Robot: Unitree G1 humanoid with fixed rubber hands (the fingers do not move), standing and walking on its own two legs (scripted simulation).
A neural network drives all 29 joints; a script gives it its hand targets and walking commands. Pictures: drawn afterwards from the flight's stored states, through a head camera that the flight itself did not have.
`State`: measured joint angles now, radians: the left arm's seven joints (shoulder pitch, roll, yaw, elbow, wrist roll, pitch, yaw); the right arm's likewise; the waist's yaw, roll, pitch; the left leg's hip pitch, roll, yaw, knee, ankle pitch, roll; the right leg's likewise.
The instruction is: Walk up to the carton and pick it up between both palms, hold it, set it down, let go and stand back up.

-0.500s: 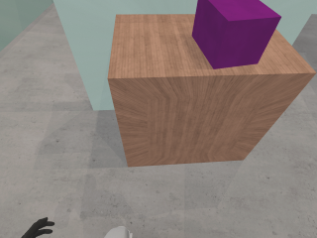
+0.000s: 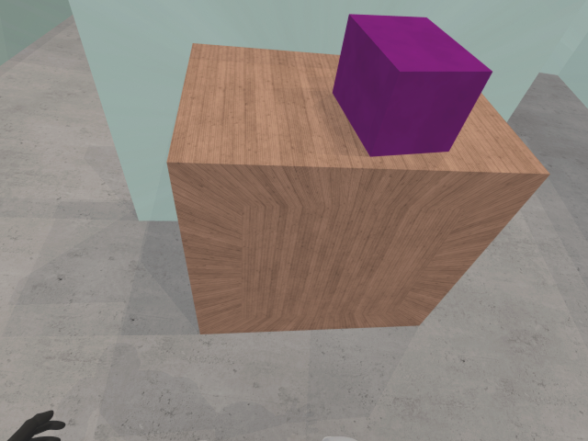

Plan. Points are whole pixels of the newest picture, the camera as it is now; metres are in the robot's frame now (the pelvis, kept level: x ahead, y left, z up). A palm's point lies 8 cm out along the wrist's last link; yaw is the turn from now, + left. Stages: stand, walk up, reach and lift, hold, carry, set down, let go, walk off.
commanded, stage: walk up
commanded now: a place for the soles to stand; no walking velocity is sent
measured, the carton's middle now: (399, 83) +0.81 -0.23 +0.11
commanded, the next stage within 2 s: none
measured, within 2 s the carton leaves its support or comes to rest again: neither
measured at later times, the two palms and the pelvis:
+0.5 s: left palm (84, 430) +0.17 +0.27 -0.10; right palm out of the picture +0.13 -0.40 -0.07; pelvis +0.09 -0.05 -0.01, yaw +1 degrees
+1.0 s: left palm (179, 383) +0.22 +0.16 -0.08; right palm out of the picture +0.18 -0.53 -0.08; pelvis +0.14 -0.18 -0.01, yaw +0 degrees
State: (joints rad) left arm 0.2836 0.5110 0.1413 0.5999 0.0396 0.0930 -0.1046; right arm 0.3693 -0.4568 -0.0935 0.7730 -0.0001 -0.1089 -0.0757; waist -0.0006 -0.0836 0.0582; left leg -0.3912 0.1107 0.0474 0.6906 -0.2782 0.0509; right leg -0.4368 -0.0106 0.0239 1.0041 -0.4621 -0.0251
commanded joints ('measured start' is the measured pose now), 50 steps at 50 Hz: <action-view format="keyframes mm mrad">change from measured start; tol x32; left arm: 1 202 132 65 3 -8 -34 -13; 50 80 181 55 -45 11 -82 68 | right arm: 1 -84 -365 -81 -71 -51 4 -7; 22 311 -286 -41 114 -35 -31 -26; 50 77 -240 -14 93 12 33 -41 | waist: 1 109 299 -74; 4 225 -315 83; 23 -86 213 -227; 50 41 -95 33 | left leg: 1 -102 190 -201 -274 -424 127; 4 -633 -161 -59 573 -421 -26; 20 129 -119 86 -287 196 -7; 23 548 351 -655 -299 -43 229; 28 -3 218 -393 -396 -356 179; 41 131 280 -342 -221 -188 204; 45 -588 -144 -3 537 -426 -10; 50 -375 -88 -93 483 -102 -38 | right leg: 1 181 -57 -47 -261 -43 -30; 3 521 -51 132 -534 -156 0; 5 170 -274 727 -934 -628 -26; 19 464 -111 92 -353 748 -163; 25 -333 -48 157 268 -92 -10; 43 186 -44 -23 -375 22 -19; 46 218 -287 680 -828 -133 -77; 50 302 -143 288 -634 458 51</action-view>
